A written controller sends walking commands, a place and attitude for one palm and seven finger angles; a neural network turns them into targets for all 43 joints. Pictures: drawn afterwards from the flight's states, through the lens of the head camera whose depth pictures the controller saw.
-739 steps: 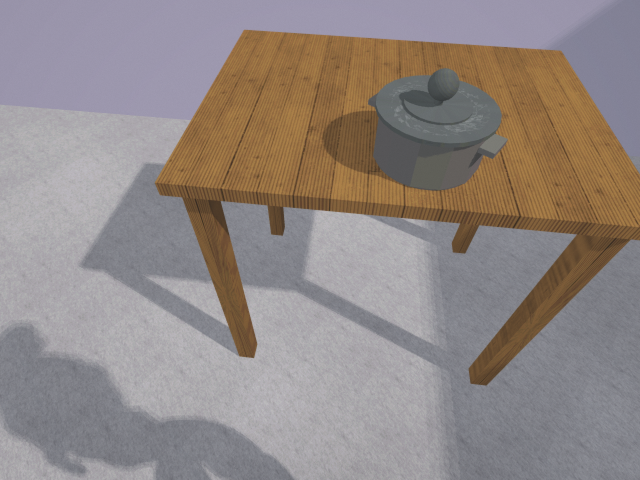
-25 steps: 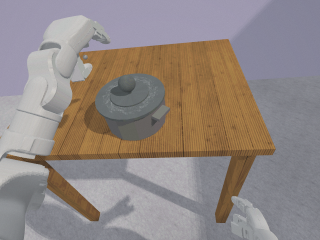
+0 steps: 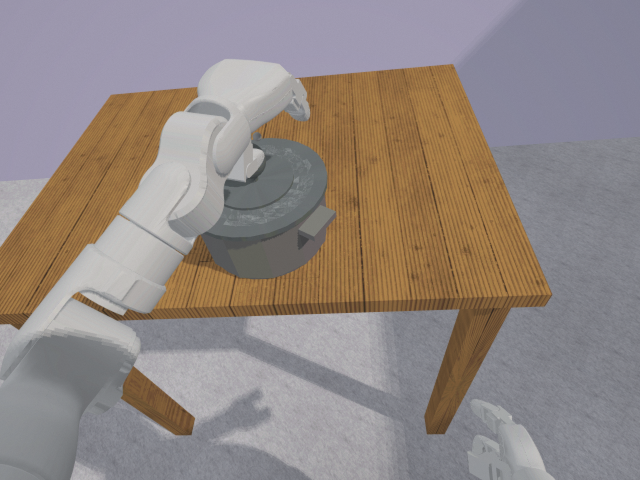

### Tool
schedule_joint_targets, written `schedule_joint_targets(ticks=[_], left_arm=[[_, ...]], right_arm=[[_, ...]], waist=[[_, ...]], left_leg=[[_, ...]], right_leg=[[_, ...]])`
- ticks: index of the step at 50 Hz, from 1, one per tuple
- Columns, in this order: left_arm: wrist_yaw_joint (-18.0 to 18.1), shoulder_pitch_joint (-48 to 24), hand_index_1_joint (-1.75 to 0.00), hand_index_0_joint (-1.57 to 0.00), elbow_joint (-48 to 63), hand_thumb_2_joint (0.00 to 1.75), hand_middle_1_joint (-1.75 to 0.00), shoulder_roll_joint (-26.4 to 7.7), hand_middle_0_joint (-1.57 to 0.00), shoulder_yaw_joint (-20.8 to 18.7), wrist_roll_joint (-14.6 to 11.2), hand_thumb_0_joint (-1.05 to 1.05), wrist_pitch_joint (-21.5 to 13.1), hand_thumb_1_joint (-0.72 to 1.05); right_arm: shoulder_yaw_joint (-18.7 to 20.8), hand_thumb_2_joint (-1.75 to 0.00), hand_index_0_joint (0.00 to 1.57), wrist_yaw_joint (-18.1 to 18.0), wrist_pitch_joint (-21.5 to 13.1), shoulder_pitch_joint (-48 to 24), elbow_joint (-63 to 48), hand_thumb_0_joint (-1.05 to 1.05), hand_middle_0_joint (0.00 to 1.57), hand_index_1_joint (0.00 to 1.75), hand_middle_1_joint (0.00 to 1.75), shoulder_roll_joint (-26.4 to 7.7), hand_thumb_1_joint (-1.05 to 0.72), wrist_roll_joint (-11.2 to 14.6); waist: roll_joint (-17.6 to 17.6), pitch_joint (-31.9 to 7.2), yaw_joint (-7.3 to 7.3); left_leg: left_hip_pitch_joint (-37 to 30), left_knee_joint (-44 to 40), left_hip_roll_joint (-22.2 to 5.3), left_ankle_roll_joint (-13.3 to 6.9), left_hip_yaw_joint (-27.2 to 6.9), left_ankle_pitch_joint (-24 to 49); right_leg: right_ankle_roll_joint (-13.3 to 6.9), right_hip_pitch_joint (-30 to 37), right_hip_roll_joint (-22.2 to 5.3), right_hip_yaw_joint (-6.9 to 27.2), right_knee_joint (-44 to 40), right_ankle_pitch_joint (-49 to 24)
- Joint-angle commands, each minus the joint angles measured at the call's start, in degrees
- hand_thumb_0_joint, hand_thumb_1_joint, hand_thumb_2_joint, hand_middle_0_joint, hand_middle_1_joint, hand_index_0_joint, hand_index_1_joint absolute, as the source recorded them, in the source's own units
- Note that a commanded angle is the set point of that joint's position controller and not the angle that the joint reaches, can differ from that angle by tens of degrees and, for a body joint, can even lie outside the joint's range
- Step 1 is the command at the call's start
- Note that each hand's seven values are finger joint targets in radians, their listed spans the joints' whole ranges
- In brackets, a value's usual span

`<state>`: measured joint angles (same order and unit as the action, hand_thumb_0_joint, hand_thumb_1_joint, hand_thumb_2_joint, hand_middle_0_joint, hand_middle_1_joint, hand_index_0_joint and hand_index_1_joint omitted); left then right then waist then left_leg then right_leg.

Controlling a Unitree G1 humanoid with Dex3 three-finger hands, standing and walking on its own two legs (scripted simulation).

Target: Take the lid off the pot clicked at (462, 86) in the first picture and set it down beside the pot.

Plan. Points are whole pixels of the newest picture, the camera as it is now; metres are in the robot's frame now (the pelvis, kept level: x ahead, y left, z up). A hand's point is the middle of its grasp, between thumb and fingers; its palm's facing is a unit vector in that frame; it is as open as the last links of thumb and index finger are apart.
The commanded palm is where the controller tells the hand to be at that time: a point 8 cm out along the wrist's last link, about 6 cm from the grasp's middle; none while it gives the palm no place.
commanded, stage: move the open hand above the knob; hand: left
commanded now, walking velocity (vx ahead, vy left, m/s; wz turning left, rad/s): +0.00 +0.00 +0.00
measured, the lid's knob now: (247, 160) +0.48 +0.10 +0.16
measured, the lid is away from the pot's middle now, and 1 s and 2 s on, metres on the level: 0.00 0.00 0.00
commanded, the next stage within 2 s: none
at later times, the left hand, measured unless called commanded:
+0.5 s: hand (214, 112) +0.46 +0.12 +0.25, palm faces -0.03 -0.07 -1.00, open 9.9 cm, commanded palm +0.42 +0.11 +0.31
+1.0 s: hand (242, 106) +0.45 +0.08 +0.25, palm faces -0.01 +0.00 -1.00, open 9.8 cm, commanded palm +0.42 +0.11 +0.31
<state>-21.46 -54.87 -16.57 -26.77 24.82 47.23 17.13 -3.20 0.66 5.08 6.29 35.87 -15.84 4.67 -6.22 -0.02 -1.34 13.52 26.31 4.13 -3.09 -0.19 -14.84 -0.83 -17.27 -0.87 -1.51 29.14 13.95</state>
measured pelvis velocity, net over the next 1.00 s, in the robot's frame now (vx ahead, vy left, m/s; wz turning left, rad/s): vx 0.00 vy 0.00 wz -0.01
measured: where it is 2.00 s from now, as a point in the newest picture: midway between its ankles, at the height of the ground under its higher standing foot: outside the picture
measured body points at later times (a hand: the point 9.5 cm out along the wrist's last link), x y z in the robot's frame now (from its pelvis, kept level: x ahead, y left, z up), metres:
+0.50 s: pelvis +0.00 +0.00 +0.00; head +0.01 -0.05 +0.45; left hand +0.45 +0.12 +0.30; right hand +0.18 -0.23 -0.12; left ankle -0.01 +0.09 -0.74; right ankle +0.01 -0.11 -0.74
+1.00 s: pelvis +0.00 +0.00 +0.00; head +0.02 -0.05 +0.45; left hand +0.45 +0.08 +0.31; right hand +0.16 -0.23 -0.12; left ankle -0.01 +0.09 -0.74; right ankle +0.01 -0.11 -0.74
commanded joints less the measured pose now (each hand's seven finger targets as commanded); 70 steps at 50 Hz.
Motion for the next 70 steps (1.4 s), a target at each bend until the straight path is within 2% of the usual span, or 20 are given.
schedule_joint_targets(ticks=[1,4,8,12,14,19,21,23,29,31,34,39,46,51,55,56,59,62,66,70], left_arm=[[5.7,-33.3,-0.08,-0.89,-14.2,1.74,-0.08,-15.4,-0.89,-18.1,0.5,0.0,1.7,-0.38],[3.3,-15.3,-0.08,-0.89,-28.0,1.74,-0.08,-9.1,-0.89,-14.5,0.8,0.0,2.9,-0.38],[0.1,-14.5,-0.08,-0.89,0.0,1.74,-0.08,3.7,-0.89,-4.7,0.4,0.0,3.6,-0.38],[2.5,-53.2,-0.08,-0.89,25.6,1.74,-0.08,-23.8,-0.89,-20.6,3.0,0.0,1.9,-0.38],[3.4,-54.6,-0.08,-0.89,15.3,1.74,-0.08,-26.3,-0.89,-23.2,3.8,0.0,2.8,-0.38],[2.6,-24.5,-0.08,-0.89,-15.9,1.74,-0.08,-9.9,-0.89,-15.0,1.6,0.0,4.8,-0.38],[1.1,-13.4,-0.08,-0.89,-17.0,1.74,-0.08,3.4,-0.89,-6.9,-0.3,0.0,4.8,-0.38],[-0.3,-15.7,-0.08,-0.89,-7.7,1.74,-0.08,7.1,-0.89,-2.1,0.3,0.0,5.0,-0.38],[3.3,-58.4,-0.08,-0.89,10.5,1.74,-0.08,-22.0,-0.89,-18.5,4.3,0.0,2.8,-0.38],[4.4,-52.9,-0.08,-0.89,1.3,1.74,-0.08,-23.0,-0.89,-21.0,2.6,0.0,2.9,-0.38],[3.4,-33.0,-0.08,-0.89,-21.0,1.74,-0.08,-10.9,-0.89,-14.9,2.5,0.0,4.8,-0.38],[-0.1,-18.8,-0.08,-0.89,-9.4,1.74,-0.08,4.6,-0.89,-4.3,1.4,0.0,4.6,-0.38],[3.8,-56.5,-0.08,-0.89,7.7,1.74,-0.08,-23.3,-0.89,-21.1,2.6,0.0,2.1,-0.38],[2.4,-19.4,-0.08,-0.89,-22.2,1.74,-0.08,-5.1,-0.89,-13.5,0.7,0.0,4.5,-0.38],[-0.2,-15.4,-0.08,-0.89,-6.8,1.74,-0.08,1.1,-0.89,-6.4,1.1,0.0,4.3,-0.38],[-0.2,-20.5,-0.08,-0.89,0.4,1.74,-0.08,1.1,-0.89,-6.1,0.3,0.0,3.9,-0.38],[1.6,-48.9,-0.08,-0.89,18.8,1.74,-0.08,-18.1,-0.89,-16.1,3.7,0.0,2.6,-0.38],[3.4,-53.7,-0.08,-0.89,11.8,1.74,-0.08,-24.0,-0.89,-20.8,3.7,0.0,2.9,-0.38],[2.1,-22.7,-0.08,-0.89,-17.8,1.74,-0.08,-9.5,-0.89,-15.0,0.7,0.0,5.1,-0.38],[-0.6,-16.0,-0.08,-0.89,-9.1,1.74,-0.08,3.4,-0.89,-4.3,0.8,0.0,5.3,-0.38]], right_arm=[[1.3,-0.9,0.2,-1.8,-2.7,-0.8,-4.2,0.0,0.2,0.3,0.3,-4.5,-0.9,0.4],[0.7,-0.9,0.2,-0.7,0.5,-2.7,-6.0,0.0,0.2,0.3,0.3,-6.5,-0.9,0.3],[2.2,-0.9,0.2,2.9,2.6,-10.7,-14.2,0.0,0.2,0.3,0.3,-5.1,-0.9,1.2],[3.1,-0.9,0.2,1.6,-0.6,-8.2,-13.0,0.0,0.2,0.3,0.3,-4.6,-0.9,0.6],[2.7,-0.9,0.2,-0.1,-2.9,-4.6,-8.5,0.0,0.2,0.3,0.3,-4.4,-0.9,0.2],[1.6,-0.9,0.2,-0.1,-0.8,-3.7,-5.3,0.0,0.2,0.3,0.3,-5.4,-0.9,0.3],[2.3,-0.9,0.2,1.5,0.5,-5.4,-8.2,0.0,0.2,0.3,0.3,-5.7,-0.9,1.2],[2.3,-0.9,0.2,2.6,2.1,-9.1,-10.6,0.0,0.2,0.3,0.3,-5.3,-0.9,1.5],[2.2,-0.9,0.2,-0.3,-2.4,-6.7,-8.4,0.0,0.2,0.3,0.3,-4.4,-0.9,0.4],[1.8,-0.9,0.2,-1.2,-3.2,-4.0,-6.2,0.0,0.2,0.3,0.3,-5.2,-0.9,0.2],[0.8,-0.9,0.2,-1.0,-1.2,-3.8,-4.3,0.0,0.2,0.3,0.3,-4.9,-0.9,0.0],[1.9,-0.9,0.2,2.1,2.0,-9.2,-11.4,0.0,0.2,0.3,0.3,-5.1,-0.9,0.9],[2.4,-0.9,0.2,-1.0,-3.1,-4.7,-7.9,0.0,0.2,0.3,0.3,-5.2,-0.9,0.0],[2.1,-0.9,0.2,0.2,-1.1,-3.1,-5.8,0.0,0.2,0.3,0.3,-5.9,-0.9,0.3],[1.9,-0.9,0.2,1.9,1.5,-9.6,-11.9,0.0,0.2,0.3,0.3,-5.8,-0.9,1.5],[2.5,-0.9,0.2,2.1,2.0,-10.3,-12.9,0.0,0.2,0.3,0.3,-5.7,-0.9,1.5],[2.7,-0.9,0.2,0.8,-0.9,-9.3,-12.7,0.0,0.2,0.3,0.3,-4.3,-0.9,0.9],[2.3,-0.9,0.2,-0.5,-3.6,-5.8,-8.4,0.0,0.2,0.3,0.3,-4.3,-0.9,0.2],[1.7,-0.9,0.2,-0.4,-0.8,-4.7,-5.5,0.0,0.2,0.3,0.3,-5.9,-0.9,0.7],[1.7,-0.9,0.2,1.7,1.6,-9.5,-10.6,0.0,0.2,0.3,0.3,-5.5,-0.9,1.4]], waist=[[13.1,-21.8,-0.37],[17.2,-11.5,1.45],[9.4,-24.8,1.27],[3.1,-37.8,-0.29],[4.3,-35.4,-0.41],[13.7,-15.7,0.82],[13.1,-14.5,0.61],[11.1,-17.5,-0.04],[4.3,-34.1,-1.08],[4.5,-29.5,-0.8],[14.0,-15.2,0.26],[11.2,-20.4,0.71],[4.5,-32.7,-0.51],[14.8,-15.2,1.36],[12.9,-18.2,1.11],[11.9,-21.8,0.34],[4.3,-35.1,-0.07],[2.6,-33.3,-0.4],[13.1,-13.9,0.62],[11.6,-15.9,0.53]], left_leg=[[-0.3,-4.2,-1.4,0.8,0.2,16.0],[5.7,-5.6,-2.8,1.7,1.8,12.3],[-3.0,-2.1,-2.5,0.0,1.9,25.0],[-10.4,-0.9,-1.3,-1.8,-1.2,26.2],[-9.9,-1.4,-1.4,-1.2,-1.9,26.6],[0.7,-4.9,-2.0,0.9,0.5,15.6],[-0.1,-3.8,-2.0,0.9,0.8,16.3],[-2.4,-3.3,-2.3,0.6,0.9,15.4],[-9.3,-2.6,-1.0,-0.9,-2.1,17.9],[-6.6,-3.4,-1.0,-0.2,-2.0,16.7],[1.6,-5.9,-1.9,1.1,-0.2,12.2],[-2.5,-3.6,-2.4,0.6,0.6,17.2],[-7.7,-3.2,-1.1,-0.9,-2.1,19.3],[1.4,-5.0,-2.2,0.9,0.4,16.9],[-0.2,-3.9,-2.3,0.2,1.9,15.4],[-2.4,-3.1,-2.2,-0.4,1.2,17.2],[-9.4,-2.0,-1.2,-1.5,-0.8,22.2],[-9.4,-2.0,-1.2,-0.8,-1.8,21.8],[1.3,-4.9,-1.9,0.8,0.4,14.3],[-0.6,-4.1,-2.2,0.6,0.8,12.4]], right_leg=[[-1.0,15.4,-0.2,0.1,-2.0,-21.3],[-0.3,9.5,-1.0,-0.8,-2.8,-16.1],[-1.0,14.2,-1.6,0.0,-0.7,-26.3],[-1.2,19.4,-0.5,2.7,-0.1,-29.3],[-1.6,18.4,0.1,1.8,0.2,-28.4],[-1.2,9.3,-0.5,-0.8,-2.3,-17.1],[-1.3,7.0,-0.8,-1.3,-2.2,-17.2],[-1.1,6.4,-0.9,-1.4,-2.2,-15.7],[-1.8,15.3,0.0,1.5,-0.9,-19.5],[-1.9,14.6,0.0,0.8,-1.7,-18.6],[-1.4,9.0,-0.6,-0.8,-2.7,-13.9],[-1.4,9.3,-1.2,-0.9,-1.7,-17.5],[-1.8,17.0,-0.3,1.5,-1.6,-21.6],[-1.4,10.6,-0.8,-0.7,-2.6,-18.7],[-1.0,10.7,-1.4,-0.4,-2.6,-18.5],[-1.2,12.1,-1.5,-0.2,-2.6,-19.6],[-1.6,17.7,-0.8,2.2,-0.7,-24.0],[-1.9,16.3,0.2,1.7,-1.0,-23.0],[-1.5,9.4,-0.7,-0.5,-3.5,-16.3],[-1.2,7.1,-1.0,-1.2,-2.9,-13.7]])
